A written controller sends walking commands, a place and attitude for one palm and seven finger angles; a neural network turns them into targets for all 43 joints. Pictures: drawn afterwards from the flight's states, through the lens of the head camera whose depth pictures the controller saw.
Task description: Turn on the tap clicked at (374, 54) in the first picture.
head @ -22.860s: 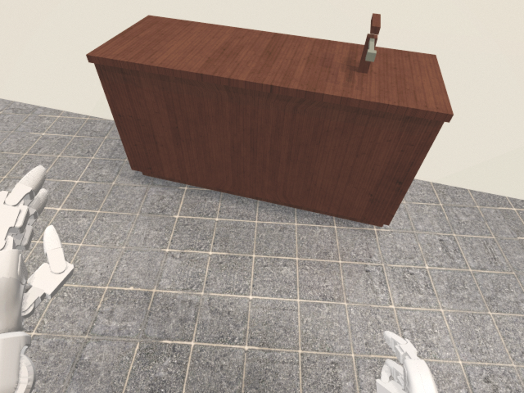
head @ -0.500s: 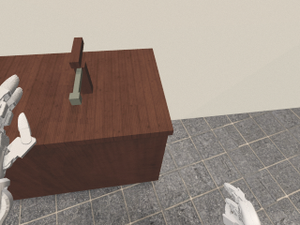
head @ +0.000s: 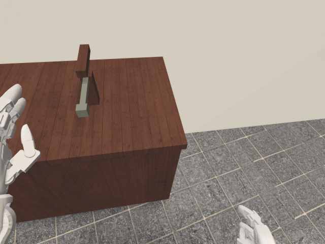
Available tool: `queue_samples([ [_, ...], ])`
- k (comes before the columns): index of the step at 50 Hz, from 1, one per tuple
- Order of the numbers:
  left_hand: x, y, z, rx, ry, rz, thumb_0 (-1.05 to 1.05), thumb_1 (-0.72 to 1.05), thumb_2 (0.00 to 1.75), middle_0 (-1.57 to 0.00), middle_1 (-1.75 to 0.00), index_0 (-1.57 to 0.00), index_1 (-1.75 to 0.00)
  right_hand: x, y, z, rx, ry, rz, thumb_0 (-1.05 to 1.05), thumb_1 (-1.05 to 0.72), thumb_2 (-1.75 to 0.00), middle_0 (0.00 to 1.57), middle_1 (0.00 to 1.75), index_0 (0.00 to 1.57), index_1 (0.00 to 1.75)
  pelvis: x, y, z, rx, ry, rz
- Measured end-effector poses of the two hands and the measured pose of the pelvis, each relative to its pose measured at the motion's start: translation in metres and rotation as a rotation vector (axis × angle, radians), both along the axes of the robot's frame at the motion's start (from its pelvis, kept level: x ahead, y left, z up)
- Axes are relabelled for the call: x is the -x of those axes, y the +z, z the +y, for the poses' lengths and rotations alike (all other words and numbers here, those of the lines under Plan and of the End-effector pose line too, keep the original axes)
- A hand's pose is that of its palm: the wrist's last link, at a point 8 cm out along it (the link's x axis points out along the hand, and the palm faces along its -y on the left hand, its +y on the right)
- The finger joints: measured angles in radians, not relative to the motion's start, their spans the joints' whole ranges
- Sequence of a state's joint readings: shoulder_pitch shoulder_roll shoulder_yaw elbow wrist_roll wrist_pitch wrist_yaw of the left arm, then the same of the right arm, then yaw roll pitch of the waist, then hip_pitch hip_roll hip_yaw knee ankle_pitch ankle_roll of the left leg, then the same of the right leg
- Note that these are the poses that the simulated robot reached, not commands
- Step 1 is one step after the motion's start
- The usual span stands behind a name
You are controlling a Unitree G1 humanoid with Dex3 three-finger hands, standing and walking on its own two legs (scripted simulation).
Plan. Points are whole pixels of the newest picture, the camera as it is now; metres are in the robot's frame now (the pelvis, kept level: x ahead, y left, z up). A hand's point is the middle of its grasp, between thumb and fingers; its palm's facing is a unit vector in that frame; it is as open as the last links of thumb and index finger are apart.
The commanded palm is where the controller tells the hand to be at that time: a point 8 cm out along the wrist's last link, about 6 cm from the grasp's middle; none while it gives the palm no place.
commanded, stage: look again from close up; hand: left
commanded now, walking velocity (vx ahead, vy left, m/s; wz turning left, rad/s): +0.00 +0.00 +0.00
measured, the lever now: (82, 110) +0.42 +0.27 +0.06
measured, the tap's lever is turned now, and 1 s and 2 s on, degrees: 0 0 0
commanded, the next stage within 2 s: come to a stop and stand still in 0.12 s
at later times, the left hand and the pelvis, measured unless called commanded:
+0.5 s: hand (39, 145) +0.24 +0.26 +0.16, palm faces +0.36 -0.87 -0.33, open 7.4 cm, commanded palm +0.19 +0.29 +0.18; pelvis +0.02 +0.01 +0.00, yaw -1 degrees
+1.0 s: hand (53, 146) +0.24 +0.24 +0.15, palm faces +0.28 -0.87 -0.39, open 7.4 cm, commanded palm +0.19 +0.27 +0.18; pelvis +0.00 +0.00 +0.00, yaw -5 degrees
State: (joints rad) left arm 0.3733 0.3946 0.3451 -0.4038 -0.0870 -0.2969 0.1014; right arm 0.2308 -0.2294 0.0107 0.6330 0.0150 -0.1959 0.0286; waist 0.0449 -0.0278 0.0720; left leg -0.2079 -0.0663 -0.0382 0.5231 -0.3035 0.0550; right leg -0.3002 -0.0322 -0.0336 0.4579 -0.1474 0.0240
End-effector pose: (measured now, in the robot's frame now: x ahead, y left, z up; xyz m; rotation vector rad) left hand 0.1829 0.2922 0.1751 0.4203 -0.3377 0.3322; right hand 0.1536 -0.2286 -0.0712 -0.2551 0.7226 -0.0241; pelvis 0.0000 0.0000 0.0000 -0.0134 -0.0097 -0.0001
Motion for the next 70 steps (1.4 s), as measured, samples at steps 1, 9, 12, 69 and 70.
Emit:
queue_samples([
  [1,-0.002,0.0,-0.001,0.0,-0.006,0.002,0.02,0.89,0.9,-0.21,-0.3,-0.21,-0.3,-0.002,0.001,-0.001,0.003,-0.003,-0.003,0.01,-0.9,-0.9,0.21,0.3,0.2,0.3,-0.001,0.0,0.0,0.0,-0.001,0.001],
  [9,-0.01,0.004,-0.001,-0.021,-0.026,0.018,0.02,0.89,0.9,-0.21,-0.3,-0.21,-0.3,-0.024,0.009,0.001,0.015,-0.022,-0.035,0.01,-0.9,-0.9,0.21,0.3,0.2,0.3,-0.01,0.001,0.004,0.003,-0.003,0.007],
  [12,-0.011,0.005,0.002,-0.019,-0.017,0.023,0.02,0.89,0.9,-0.21,-0.3,-0.21,-0.3,-0.032,0.011,0.005,0.015,-0.02,-0.044,0.01,-0.9,-0.9,0.21,0.3,0.2,0.3,-0.014,0.002,0.006,0.005,-0.006,0.009],
  [69,-0.019,-0.01,-0.03,0.031,-0.058,0.032,0.02,0.89,0.9,-0.21,-0.3,-0.21,-0.3,0.019,0.018,-0.012,0.001,-0.11,-0.085,0.01,-0.9,-0.9,0.21,0.3,0.2,0.3,0.007,0.005,-0.01,-0.004,-0.09,-0.021],
  [70,-0.02,-0.008,-0.031,0.025,-0.063,0.028,0.02,0.89,0.9,-0.21,-0.3,-0.21,-0.3,0.019,0.018,-0.011,0.003,-0.108,-0.079,0.01,-0.9,-0.9,0.21,0.3,0.2,0.3,0.006,0.005,-0.01,-0.004,-0.089,-0.021],
])
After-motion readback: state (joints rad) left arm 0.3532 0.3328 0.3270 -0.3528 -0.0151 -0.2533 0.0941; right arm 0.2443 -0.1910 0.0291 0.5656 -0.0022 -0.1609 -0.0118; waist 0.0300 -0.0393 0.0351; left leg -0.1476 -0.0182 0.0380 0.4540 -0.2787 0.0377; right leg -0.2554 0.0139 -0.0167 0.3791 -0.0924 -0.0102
